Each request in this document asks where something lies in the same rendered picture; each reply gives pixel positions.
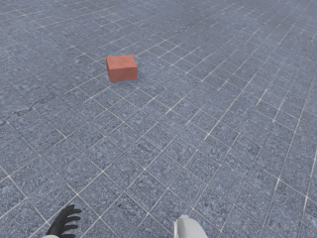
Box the robot right thigh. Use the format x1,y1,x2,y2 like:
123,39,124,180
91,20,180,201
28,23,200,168
172,217,208,238

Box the left robot hand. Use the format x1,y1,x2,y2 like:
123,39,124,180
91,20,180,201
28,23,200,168
46,204,82,238

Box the carton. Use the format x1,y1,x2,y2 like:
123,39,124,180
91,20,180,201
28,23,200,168
106,55,138,82

